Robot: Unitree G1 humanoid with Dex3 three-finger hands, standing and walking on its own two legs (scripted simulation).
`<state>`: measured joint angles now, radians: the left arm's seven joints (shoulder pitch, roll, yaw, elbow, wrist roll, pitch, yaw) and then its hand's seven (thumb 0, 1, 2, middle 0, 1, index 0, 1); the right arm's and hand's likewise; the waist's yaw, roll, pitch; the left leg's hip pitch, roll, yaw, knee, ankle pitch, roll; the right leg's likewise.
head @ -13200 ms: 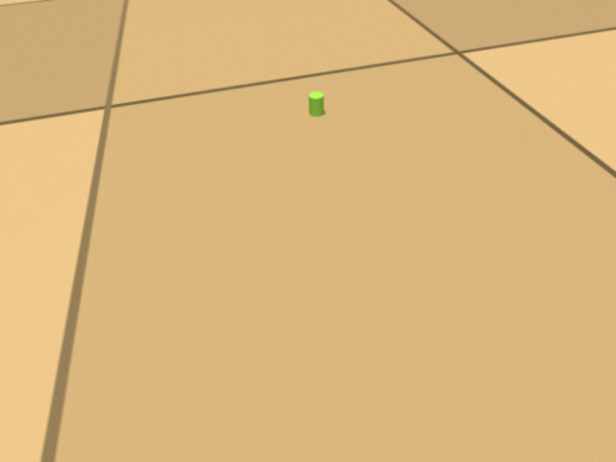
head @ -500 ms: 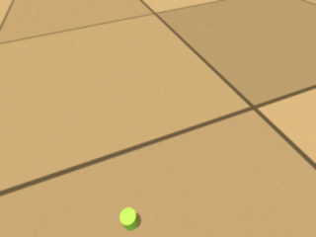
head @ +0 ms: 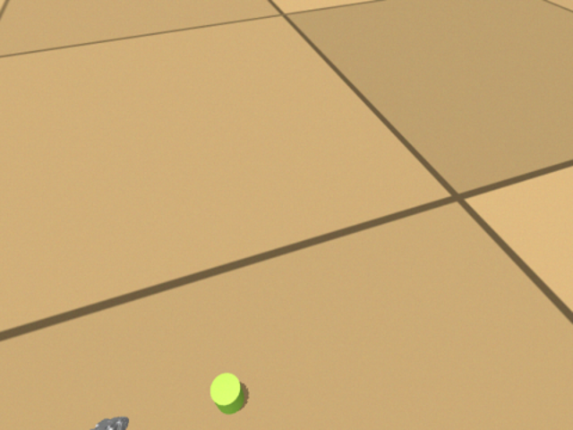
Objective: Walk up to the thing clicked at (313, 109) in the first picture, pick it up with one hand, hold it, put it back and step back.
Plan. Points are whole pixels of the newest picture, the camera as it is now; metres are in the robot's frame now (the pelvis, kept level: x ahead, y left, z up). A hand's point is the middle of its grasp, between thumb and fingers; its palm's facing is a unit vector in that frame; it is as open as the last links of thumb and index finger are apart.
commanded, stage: walk up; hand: left
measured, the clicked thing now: (227, 394) +0.36 +0.22 -0.72
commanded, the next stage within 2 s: none
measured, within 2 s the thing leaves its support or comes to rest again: neither
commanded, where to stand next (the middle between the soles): +0.01 +0.02 m, yaw -1 degrees
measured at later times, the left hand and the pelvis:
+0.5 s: hand out of the picture -0.08 +0.26 -0.12, palm faces +0.08 -0.86 -0.50, open 7.4 cm; pelvis -0.08 -0.03 +0.00, yaw +3 degrees
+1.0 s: hand out of the picture +0.05 +0.28 -0.17, palm faces +0.03 -0.94 -0.33, open 7.4 cm; pelvis -0.02 +0.00 -0.01, yaw +3 degrees
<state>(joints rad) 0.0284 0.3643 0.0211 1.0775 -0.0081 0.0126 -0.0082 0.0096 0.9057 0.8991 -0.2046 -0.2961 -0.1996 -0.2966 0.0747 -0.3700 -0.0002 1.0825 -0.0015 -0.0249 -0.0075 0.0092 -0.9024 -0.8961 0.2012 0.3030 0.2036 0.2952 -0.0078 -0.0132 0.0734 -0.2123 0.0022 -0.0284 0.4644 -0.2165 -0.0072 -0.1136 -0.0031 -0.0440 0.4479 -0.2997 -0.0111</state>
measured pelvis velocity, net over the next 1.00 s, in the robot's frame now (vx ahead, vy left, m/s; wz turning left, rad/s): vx -0.02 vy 0.00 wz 0.06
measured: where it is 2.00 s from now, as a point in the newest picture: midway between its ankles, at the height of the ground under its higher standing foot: outside the picture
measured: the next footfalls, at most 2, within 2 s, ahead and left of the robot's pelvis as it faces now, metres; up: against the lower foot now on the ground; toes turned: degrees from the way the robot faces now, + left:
left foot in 0.68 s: +0.01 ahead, +0.15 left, +0.00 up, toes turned +6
right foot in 1.12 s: +0.11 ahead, -0.14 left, +0.00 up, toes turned +3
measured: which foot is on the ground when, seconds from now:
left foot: down 0.00-0.26, up 0.28-0.66, down 0.68-1.00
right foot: down 0.00-0.68, up 0.70-1.00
